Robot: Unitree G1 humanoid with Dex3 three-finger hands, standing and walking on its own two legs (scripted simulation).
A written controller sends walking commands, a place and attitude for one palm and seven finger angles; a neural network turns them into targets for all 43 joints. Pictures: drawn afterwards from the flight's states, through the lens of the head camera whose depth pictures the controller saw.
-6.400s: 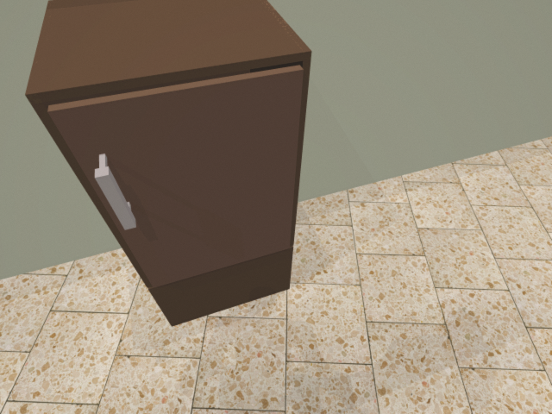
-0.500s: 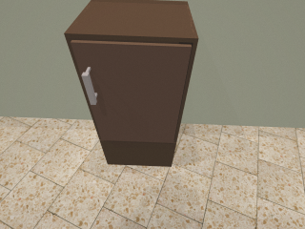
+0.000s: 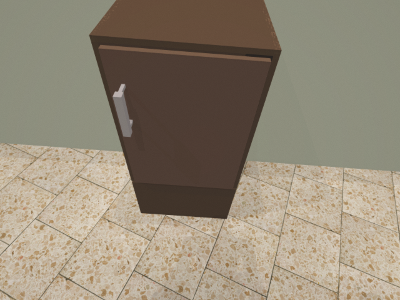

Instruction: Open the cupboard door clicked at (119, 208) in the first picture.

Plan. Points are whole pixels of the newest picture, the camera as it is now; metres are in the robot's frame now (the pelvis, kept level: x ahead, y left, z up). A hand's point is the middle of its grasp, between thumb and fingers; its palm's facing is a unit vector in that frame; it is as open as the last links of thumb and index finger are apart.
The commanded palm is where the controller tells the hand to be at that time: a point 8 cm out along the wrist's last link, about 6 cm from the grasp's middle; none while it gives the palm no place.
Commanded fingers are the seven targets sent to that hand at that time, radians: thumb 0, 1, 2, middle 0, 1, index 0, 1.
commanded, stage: shuffle to correct the standing spot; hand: left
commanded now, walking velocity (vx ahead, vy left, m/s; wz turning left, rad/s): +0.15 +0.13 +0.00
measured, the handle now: (125, 111) +0.58 +0.27 +0.01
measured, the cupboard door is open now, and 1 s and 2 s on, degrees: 0 0 0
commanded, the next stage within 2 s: come to a stop and stand still in 0.02 s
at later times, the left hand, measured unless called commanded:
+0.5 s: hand out of the picture +0.13 +0.16 -0.15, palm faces +0.08 -0.97 -0.23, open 7.3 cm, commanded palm none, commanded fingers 0.00 0.90 0.90 -0.20 -0.30 -0.20 -0.30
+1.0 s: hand out of the picture -0.02 +0.26 -0.15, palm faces +0.08 -0.95 -0.30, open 7.4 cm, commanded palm none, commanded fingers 0.00 0.90 0.90 -0.20 -0.30 -0.20 -0.30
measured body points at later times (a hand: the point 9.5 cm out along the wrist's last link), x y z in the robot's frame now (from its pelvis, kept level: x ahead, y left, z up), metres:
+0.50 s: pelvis +0.04 -0.02 +0.01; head +0.07 -0.03 +0.46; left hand +0.13 +0.21 -0.13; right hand +0.07 -0.24 -0.16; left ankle +0.00 +0.12 -0.66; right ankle +0.08 -0.09 -0.73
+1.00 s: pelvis -0.01 +0.06 +0.01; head -0.02 +0.02 +0.45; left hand -0.02 +0.31 -0.13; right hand +0.06 -0.17 -0.16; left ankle +0.01 +0.13 -0.73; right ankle +0.08 -0.08 -0.72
